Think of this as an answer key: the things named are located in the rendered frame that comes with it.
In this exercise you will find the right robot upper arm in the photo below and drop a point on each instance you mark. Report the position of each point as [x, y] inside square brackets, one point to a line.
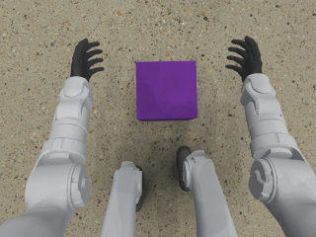
[287, 187]

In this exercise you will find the left robot upper arm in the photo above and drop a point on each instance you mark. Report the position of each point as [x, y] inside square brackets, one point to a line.
[54, 193]

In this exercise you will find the left robot thigh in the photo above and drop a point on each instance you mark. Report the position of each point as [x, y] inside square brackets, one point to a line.
[120, 216]

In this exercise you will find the right robot foot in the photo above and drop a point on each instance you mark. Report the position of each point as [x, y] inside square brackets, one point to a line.
[182, 153]

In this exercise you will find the robot left hand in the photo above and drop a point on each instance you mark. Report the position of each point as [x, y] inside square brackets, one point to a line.
[80, 66]

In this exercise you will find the robot right hand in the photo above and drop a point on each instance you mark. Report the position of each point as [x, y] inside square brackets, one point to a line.
[251, 62]

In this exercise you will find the robot right forearm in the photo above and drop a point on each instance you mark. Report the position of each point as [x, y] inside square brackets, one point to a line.
[265, 121]

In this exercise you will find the robot left forearm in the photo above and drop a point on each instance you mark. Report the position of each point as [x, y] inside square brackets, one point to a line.
[66, 143]

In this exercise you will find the carton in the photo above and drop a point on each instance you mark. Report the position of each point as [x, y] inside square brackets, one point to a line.
[166, 90]

